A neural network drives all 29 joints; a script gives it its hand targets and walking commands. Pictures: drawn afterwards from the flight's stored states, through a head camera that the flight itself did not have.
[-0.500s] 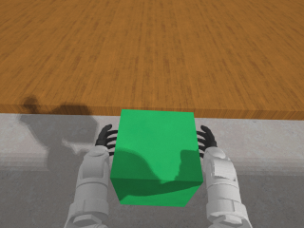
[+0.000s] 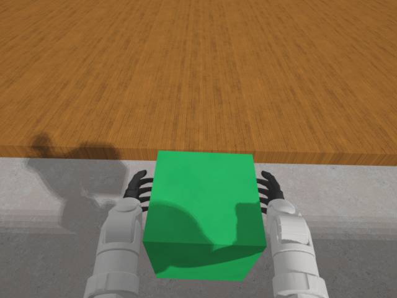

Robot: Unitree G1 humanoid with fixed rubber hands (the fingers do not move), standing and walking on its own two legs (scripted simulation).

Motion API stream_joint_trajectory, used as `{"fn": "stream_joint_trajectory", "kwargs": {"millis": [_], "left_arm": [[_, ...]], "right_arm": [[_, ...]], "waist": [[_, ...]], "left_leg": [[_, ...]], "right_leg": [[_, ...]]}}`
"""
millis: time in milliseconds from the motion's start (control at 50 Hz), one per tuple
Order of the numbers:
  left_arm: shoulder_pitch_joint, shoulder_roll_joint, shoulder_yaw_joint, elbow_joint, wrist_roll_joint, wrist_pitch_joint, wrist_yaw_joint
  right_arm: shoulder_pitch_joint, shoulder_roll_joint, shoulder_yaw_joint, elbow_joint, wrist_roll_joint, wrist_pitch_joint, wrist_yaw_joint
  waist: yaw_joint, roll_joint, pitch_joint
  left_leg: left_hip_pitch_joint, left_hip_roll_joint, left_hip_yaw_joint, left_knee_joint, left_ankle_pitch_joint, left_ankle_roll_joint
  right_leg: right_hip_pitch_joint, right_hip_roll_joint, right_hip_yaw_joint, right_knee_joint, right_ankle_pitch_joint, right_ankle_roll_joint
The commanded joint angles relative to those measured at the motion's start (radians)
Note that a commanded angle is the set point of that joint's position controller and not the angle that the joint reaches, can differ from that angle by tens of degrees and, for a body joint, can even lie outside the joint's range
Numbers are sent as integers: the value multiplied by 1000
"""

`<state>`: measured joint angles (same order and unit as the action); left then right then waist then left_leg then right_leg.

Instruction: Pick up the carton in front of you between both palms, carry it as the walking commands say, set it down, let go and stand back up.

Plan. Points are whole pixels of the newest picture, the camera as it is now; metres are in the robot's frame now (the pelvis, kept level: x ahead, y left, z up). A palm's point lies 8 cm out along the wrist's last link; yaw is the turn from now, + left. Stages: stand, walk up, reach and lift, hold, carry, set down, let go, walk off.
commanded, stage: reach and lift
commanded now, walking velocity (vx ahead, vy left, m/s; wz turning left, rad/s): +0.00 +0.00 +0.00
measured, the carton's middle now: (202, 219) +0.30 +0.00 -0.04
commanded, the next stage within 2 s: hold in 0.10 s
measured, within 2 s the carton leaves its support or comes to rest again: neither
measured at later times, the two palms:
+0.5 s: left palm (130, 207) +0.27 +0.15 +0.05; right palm (279, 209) +0.27 -0.15 +0.05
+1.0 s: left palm (131, 203) +0.28 +0.15 +0.05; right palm (279, 206) +0.28 -0.15 +0.05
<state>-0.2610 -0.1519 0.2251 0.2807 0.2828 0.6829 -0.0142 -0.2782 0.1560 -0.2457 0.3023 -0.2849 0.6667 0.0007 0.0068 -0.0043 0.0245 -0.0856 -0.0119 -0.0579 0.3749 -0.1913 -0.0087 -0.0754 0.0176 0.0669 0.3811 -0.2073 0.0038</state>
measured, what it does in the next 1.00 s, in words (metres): stands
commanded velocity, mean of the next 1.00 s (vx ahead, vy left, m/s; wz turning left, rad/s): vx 0.00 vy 0.00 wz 0.00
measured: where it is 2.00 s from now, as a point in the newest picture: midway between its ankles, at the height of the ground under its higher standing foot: outside the picture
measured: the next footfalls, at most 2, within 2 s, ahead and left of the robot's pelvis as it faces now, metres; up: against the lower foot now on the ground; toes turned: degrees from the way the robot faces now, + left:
left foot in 1.66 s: +0.21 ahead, +0.09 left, +0.00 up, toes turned +9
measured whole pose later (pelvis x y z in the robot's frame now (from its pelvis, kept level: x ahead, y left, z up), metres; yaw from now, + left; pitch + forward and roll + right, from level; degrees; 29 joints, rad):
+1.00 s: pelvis -0.01 +0.00 +0.00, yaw +0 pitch -8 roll +0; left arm -0.26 -0.15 0.20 0.21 0.28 0.77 -0.02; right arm -0.27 0.15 -0.23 0.22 -0.28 0.76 0.01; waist 0.00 0.00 0.03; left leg -0.04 -0.01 -0.06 0.36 -0.18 -0.01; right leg -0.03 0.02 0.07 0.37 -0.20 0.00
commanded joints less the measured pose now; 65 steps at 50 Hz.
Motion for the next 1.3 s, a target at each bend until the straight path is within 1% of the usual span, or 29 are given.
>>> {"fn": "stream_joint_trajectory", "kwargs": {"millis": [0,80,160,180,200,240,280,320,420,560,700,940,1160,1180,1200,1220,1240,1260,1280], "left_arm": [[-465,-920,-513,-55,-233,-34,-219],[-475,-917,-520,-66,-237,-26,-221],[-449,-926,-589,-153,-278,1,-217],[-434,-918,-593,-167,-281,13,-213],[-417,-907,-589,-172,-279,25,-209],[-397,-881,-561,-160,-263,44,-203],[-405,-864,-529,-136,-246,54,-201],[-434,-870,-521,-127,-243,54,-205],[-511,-908,-540,-123,-258,45,-216],[-544,-917,-526,-82,-249,43,-220],[-532,-920,-519,-72,-242,44,-219],[-466,-906,-535,-123,-254,50,-211],[-434,-891,-553,-161,-265,51,-207],[-474,-908,-580,-158,-276,56,-208],[-478,-908,-578,-161,-293,59,-210],[-491,-909,-600,-189,-310,61,-210],[-510,-908,-621,-215,-324,66,-207],[-520,-909,-646,-237,-339,74,-204],[-524,-909,-670,-260,-356,84,-201]], "right_arm": [[-437,935,522,-32,237,-19,236],[-442,936,529,-42,241,-10,234],[-412,937,589,-130,277,17,228],[-397,927,592,-145,280,29,225],[-382,914,588,-150,277,42,222],[-366,885,563,-140,261,62,219],[-379,867,537,-118,247,72,222],[-412,870,533,-110,246,72,229],[-491,903,553,-109,263,60,244],[-520,905,532,-66,249,56,246],[-515,905,527,-63,246,57,247],[-448,895,545,-113,259,64,239],[-408,890,563,-148,268,68,230],[-459,905,581,-140,281,73,231],[-440,905,588,-139,293,76,230],[-446,908,610,-171,306,79,227],[-464,906,628,-197,319,84,223],[-476,908,649,-225,334,91,216],[-472,906,669,-248,346,103,209]], "waist": [[1,0,-255],[-1,-1,-250],[-12,2,-301],[-14,2,-298],[-14,3,-279],[-12,2,-215],[-8,0,-157],[-5,0,-141],[-3,5,-187],[-9,4,-189],[-9,4,-201],[-7,5,-216],[-8,2,-213],[-8,30,-248],[-10,35,-257],[-8,36,-221],[-8,44,-197],[-8,64,-192],[-12,88,-224]], "left_leg": [[96,-82,-12,-30,215,4],[97,-82,-11,-33,198,5],[140,-82,-19,-39,272,0],[143,-82,-21,-43,283,0],[140,-81,-22,-50,276,0],[119,-80,-20,-65,215,2],[93,-77,-15,-74,132,5],[80,-74,-12,-73,79,6],[84,-70,-10,-57,57,10],[81,-68,-8,-55,23,10],[91,-68,-9,-56,65,8],[114,-73,-13,-58,157,4],[114,-77,-14,-57,178,4],[6,109,12,13,31,16],[-49,122,-31,-31,-212,16],[-109,115,-48,-66,-444,25],[-130,118,-68,-78,-547,33],[-118,138,-93,-84,-531,45],[-97,165,-126,-98,-471,61]], "right_leg": [[33,74,13,-48,219,2],[36,73,12,-52,207,2],[74,73,14,-58,283,5],[80,72,15,-62,294,6],[80,71,15,-68,287,6],[66,70,13,-84,223,3],[41,68,11,-93,139,-2],[24,66,9,-92,87,-4],[18,64,6,-74,61,-6],[3,63,0,-71,24,-10],[17,65,-1,-71,62,-7],[45,70,5,-73,155,-1],[56,71,10,-73,185,1],[-75,-104,-6,10,46,-22],[-99,-99,16,-3,-175,-21],[-165,-77,14,-13,-383,-22],[-229,-66,9,5,-476,-20],[-271,-62,-9,46,-434,-15],[-275,-46,-45,105,-320,-6]]}}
